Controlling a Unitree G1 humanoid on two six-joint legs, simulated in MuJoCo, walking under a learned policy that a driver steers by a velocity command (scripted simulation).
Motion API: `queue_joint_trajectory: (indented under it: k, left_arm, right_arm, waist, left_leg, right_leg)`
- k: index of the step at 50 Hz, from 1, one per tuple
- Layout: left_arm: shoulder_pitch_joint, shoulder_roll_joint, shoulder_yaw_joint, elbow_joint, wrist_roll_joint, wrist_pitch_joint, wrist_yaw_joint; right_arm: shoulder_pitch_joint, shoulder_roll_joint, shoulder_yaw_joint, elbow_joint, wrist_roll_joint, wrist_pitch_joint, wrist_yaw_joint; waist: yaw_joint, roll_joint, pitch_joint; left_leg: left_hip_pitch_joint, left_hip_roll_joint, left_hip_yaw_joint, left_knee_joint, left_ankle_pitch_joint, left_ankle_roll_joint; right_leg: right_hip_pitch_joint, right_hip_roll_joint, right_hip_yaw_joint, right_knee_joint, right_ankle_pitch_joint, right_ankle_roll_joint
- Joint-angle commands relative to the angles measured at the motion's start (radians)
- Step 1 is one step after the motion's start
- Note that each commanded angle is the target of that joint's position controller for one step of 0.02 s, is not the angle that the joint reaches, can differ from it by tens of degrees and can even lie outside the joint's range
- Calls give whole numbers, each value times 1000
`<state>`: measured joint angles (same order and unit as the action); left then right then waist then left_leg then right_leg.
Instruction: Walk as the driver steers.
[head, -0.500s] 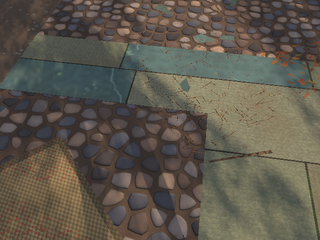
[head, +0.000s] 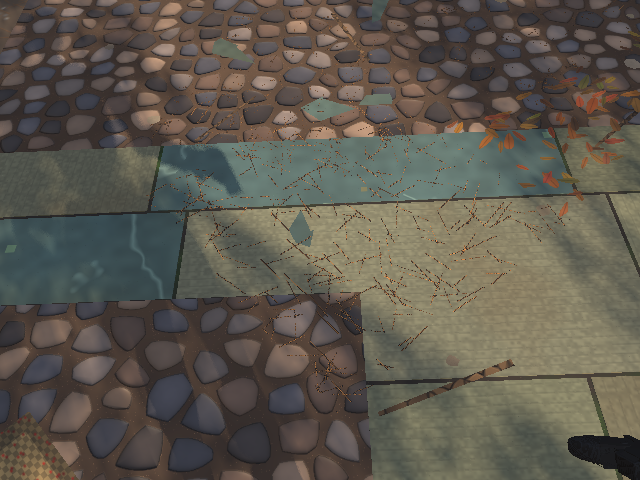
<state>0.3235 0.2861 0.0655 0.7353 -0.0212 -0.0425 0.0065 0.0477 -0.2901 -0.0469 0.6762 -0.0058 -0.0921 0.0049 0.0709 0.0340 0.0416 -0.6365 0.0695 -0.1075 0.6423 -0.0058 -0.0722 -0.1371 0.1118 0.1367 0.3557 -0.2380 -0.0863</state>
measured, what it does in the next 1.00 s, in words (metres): walks ahead: left foot, then right foot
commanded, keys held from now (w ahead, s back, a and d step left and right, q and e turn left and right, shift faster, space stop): w+e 0.26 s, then w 0.12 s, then w+q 0.62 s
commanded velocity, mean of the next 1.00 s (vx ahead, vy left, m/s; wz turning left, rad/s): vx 0.50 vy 0.00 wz -0.05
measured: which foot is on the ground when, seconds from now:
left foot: up 0.00-0.12, down 0.14-0.62, up 0.64-1.00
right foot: down 0.00-0.14, up 0.16-0.60, down 0.62-1.00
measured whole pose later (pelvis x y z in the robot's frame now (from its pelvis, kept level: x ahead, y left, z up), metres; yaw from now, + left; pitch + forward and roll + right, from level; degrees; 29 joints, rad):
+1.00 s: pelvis +0.51 -0.06 -0.01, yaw +1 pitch +1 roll -3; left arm 0.33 0.28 0.08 0.83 0.00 -0.09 0.01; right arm 0.12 -0.29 -0.06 0.73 0.02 -0.02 0.04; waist 0.07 0.04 0.03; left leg -0.67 0.11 -0.02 0.74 -0.01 0.00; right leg 0.04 0.01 -0.22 0.23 -0.27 0.00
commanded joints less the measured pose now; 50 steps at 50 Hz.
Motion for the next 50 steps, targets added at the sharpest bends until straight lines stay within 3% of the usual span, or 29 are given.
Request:
queue_joint_trajectory:
  k: [1,4,5,6,7,8,9,10,11,12,14,17,19,22,25,27,29,30,31,32,33,34,36,38,39,42,46,50]
  left_arm:
    - [29,172,48,-44,-8,-3,11]
    - [24,166,49,-43,-5,4,16]
    - [8,160,49,-48,-3,7,16]
    - [-1,133,39,-55,0,7,13]
    - [-1,75,17,-72,12,4,8]
    - [135,6,-4,-98,-7,-6,8]
    - [152,96,6,-86,-24,-8,11]
    - [52,166,25,-87,-21,-3,11]
    - [-16,171,29,-100,-8,2,12]
    - [-56,158,31,-113,3,2,10]
    - [-52,114,28,-120,-4,8,-1]
    - [-74,54,10,-133,0,13,-5]
    - [-116,43,1,-144,8,9,-9]
    - [-218,24,-15,-164,16,-14,-26]
    - [-314,33,-16,-186,6,-32,-39]
    - [-333,59,-7,-197,0,-40,-45]
    - [-259,93,11,-177,1,-47,-43]
    - [-147,131,33,-141,9,-47,-35]
    - [11,186,55,-112,25,-45,-22]
    - [102,278,73,-104,47,-32,-9]
    - [120,225,59,-97,42,-29,-13]
    - [65,162,38,-90,27,-31,-16]
    - [-50,91,17,-80,22,-39,-22]
    - [-117,58,12,-69,32,-56,-25]
    - [-128,63,17,-59,32,-65,-24]
    - [-126,90,31,-28,36,-77,-13]
    - [-101,131,43,2,31,-69,1]
    - [-46,169,58,39,10,-50,5]
  right_arm:
    - [-101,-76,-17,-85,13,-22,11]
    - [-69,-114,-34,-80,16,-36,19]
    - [-16,-123,-42,-67,16,-41,17]
    - [75,-145,-56,-44,9,-46,11]
    - [212,-191,-70,-31,-8,-50,3]
    - [312,-277,-90,-5,-23,-38,2]
    - [318,-210,-79,4,4,-31,10]
    - [269,-135,-59,-11,9,-26,6]
    - [220,-111,-49,-15,1,-18,3]
    - [190,-90,-41,-6,-3,-13,2]
    - [179,-71,-33,11,-9,-17,0]
    - [205,-96,-41,50,2,-29,6]
    - [209,-121,-48,68,6,-28,8]
    - [226,-143,-47,92,26,-13,9]
    - [298,-175,-52,124,36,3,7]
    - [319,-189,-55,140,41,13,5]
    - [308,-199,-56,149,44,24,0]
    - [311,-180,-48,150,42,25,-2]
    - [301,-129,-28,134,26,21,-2]
    - [379,-15,6,100,10,9,-3]
    - [391,-69,-4,107,36,-1,-4]
    - [336,-139,-27,95,56,-1,-2]
    - [259,-125,-31,83,41,10,-6]
    - [282,-91,-33,93,37,37,-5]
    - [281,-67,-30,91,37,48,-4]
    - [226,-51,-28,61,30,64,-2]
    - [111,-29,-14,24,27,57,24]
    - [-6,-39,-11,-31,26,60,46]
  waist:
    - [9,-122,-36]
    - [-22,-152,-41]
    - [-54,-164,-52]
    - [-102,-156,-102]
    - [-162,-76,-231]
    - [-116,219,-362]
    - [-124,241,-338]
    - [-153,127,-202]
    - [-146,61,-123]
    - [-131,44,-64]
    - [-101,80,-36]
    - [-91,60,-21]
    - [-94,40,-18]
    - [-117,29,-1]
    - [-150,35,11]
    - [-138,53,11]
    - [-73,63,-24]
    - [-16,49,-94]
    - [59,12,-220]
    - [42,-234,-364]
    - [54,-281,-420]
    - [43,-219,-264]
    - [-11,-162,-112]
    - [-66,-167,-59]
    - [-78,-152,-47]
    - [-86,-104,-12]
    - [-49,-84,18]
    - [-12,-70,54]
  left_leg:
    - [155,-69,40,-108,76,3]
    - [196,-69,16,-156,-26,44]
    - [262,-71,29,-181,-46,64]
    - [405,-61,38,-213,-42,94]
    - [645,80,-89,-194,-99,156]
    - [983,315,-527,-263,-279,321]
    - [982,367,-721,-333,-544,345]
    - [866,317,-571,-355,-566,298]
    - [747,271,-420,-361,-442,262]
    - [650,229,-316,-382,-317,251]
    - [550,175,-181,-429,-193,238]
    - [517,176,-94,-480,-84,277]
    - [534,181,-45,-497,-17,292]
    - [514,139,21,-499,42,278]
    - [527,147,12,-473,50,267]
    - [566,174,-22,-437,52,251]
    - [567,175,-25,-350,130,221]
    - [530,129,9,-217,226,194]
    - [391,75,50,16,105,153]
    - [40,-62,126,386,-360,79]
    - [-72,-73,7,569,-584,75]
    - [-148,-22,-9,631,-523,80]
    - [-118,40,20,578,-378,82]
    - [-20,70,8,527,-297,74]
    - [-6,72,11,515,-275,67]
    - [-51,75,0,418,-173,51]
    - [-18,59,51,177,19,61]
    - [-26,47,98,44,3,98]
  right_leg:
    - [-80,-214,187,-63,160,-125]
    - [0,-249,278,25,151,-103]
    - [-1,-242,288,66,176,-90]
    - [-24,-199,264,160,223,-62]
    - [-120,-141,195,407,140,-27]
    - [-463,12,54,742,-294,47]
    - [-626,-63,54,905,-349,63]
    - [-663,-105,52,953,-253,71]
    - [-641,-138,14,943,-179,77]
    - [-620,-164,9,900,-129,81]
    - [-546,-199,-7,835,-82,79]
    - [-544,-201,-22,716,-58,86]
    - [-556,-206,-29,601,19,92]
    - [-488,-203,-95,387,164,93]
    - [-412,-166,-123,256,207,99]
    - [-376,-152,-113,194,177,84]
    - [-231,-131,-124,121,164,55]
    - [-50,-115,-137,96,165,29]
    - [210,-224,-45,134,179,-18]
    - [537,-495,335,99,86,-134]
    - [504,-548,562,-12,-68,-196]
    - [398,-511,429,-35,-113,-164]
    - [177,-424,210,-100,-31,-119]
    - [38,-385,79,-168,95,-103]
    - [7,-388,36,-192,155,-109]
    - [2,-389,-78,-227,258,-115]
    - [22,-365,-217,-240,280,-89]
    - [123,-399,-275,-219,283,-66]
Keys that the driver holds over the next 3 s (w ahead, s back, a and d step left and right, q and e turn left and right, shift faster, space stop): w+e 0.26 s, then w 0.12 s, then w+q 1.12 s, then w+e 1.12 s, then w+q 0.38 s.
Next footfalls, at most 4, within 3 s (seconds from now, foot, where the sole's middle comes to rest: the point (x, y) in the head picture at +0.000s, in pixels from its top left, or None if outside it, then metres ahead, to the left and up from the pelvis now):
0.14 left None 0.26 0.14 -0.78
0.62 right None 0.46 -0.17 -0.78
1.12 left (336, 349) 0.75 0.08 -0.78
1.62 right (390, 241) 1.07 -0.04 -0.78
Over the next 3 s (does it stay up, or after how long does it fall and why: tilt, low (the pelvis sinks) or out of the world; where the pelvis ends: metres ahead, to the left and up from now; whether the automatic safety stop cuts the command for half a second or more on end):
stays up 1.59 0.04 -0.01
